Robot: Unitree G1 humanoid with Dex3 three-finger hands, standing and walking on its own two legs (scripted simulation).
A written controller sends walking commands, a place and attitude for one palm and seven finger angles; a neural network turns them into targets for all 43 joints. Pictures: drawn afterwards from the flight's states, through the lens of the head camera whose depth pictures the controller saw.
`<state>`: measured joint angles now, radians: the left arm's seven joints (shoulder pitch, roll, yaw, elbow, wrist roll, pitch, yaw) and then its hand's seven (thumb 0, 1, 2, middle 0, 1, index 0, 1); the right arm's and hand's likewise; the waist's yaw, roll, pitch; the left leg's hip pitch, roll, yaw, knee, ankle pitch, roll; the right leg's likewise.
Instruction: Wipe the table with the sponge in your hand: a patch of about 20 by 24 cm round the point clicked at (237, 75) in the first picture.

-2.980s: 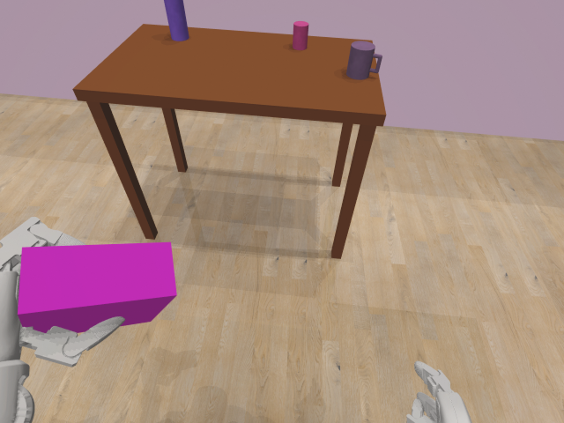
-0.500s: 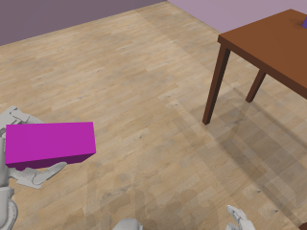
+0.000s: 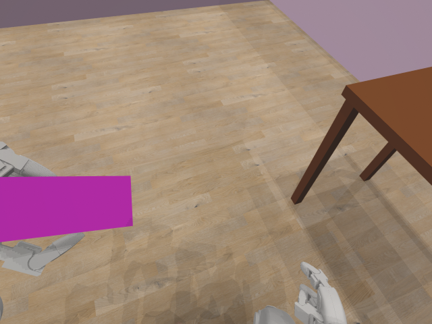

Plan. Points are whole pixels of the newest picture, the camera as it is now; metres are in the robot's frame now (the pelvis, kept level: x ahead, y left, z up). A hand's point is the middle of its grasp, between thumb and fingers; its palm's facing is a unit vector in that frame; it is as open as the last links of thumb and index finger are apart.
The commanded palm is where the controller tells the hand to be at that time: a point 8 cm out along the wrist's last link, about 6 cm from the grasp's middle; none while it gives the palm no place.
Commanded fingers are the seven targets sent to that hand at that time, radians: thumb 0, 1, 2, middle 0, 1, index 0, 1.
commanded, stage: walk to a spot facing it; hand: left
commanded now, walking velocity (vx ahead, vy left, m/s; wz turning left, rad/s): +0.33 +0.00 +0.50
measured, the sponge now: (81, 207) +0.23 +0.19 +0.17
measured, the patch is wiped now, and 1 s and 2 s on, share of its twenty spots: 0.00 0.00 0.00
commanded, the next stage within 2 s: none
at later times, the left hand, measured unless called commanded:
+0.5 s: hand (42, 169) +0.28 +0.25 +0.18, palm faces +0.59 -0.65 -0.48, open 10.1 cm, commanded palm +0.20 +0.28 +0.18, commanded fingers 0.00 0.10 1.30 -1.20 -1.60 -1.20 -1.60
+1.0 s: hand (66, 212) +0.22 +0.21 +0.17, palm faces +0.77 -0.45 -0.44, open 10.1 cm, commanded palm +0.15 +0.21 +0.18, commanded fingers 0.00 0.10 1.30 -1.20 -1.60 -1.20 -1.60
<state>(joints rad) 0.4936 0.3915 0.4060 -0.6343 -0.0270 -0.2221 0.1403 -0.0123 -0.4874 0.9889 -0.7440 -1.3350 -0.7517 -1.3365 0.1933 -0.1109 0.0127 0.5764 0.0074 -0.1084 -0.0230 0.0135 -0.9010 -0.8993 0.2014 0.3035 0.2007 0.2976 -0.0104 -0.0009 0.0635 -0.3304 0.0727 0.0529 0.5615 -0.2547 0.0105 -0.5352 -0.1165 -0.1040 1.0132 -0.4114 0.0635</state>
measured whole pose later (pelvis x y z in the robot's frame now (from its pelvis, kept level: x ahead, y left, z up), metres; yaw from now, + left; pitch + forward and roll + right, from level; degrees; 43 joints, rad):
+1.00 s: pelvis +0.18 -0.11 +0.00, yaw +35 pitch -1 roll +3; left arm 0.47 0.34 0.33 -0.51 -0.03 -0.13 0.15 -0.01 -0.49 0.99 -0.74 -1.34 -0.75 -1.34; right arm 0.15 -0.24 -0.01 0.60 -0.01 -0.06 -0.09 0.02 -0.90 -0.90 0.20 0.30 0.20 0.30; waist 0.00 -0.01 0.07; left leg -0.45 0.04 0.10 1.04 -0.45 -0.06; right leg -0.27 -0.15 -0.27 0.53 -0.24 -0.05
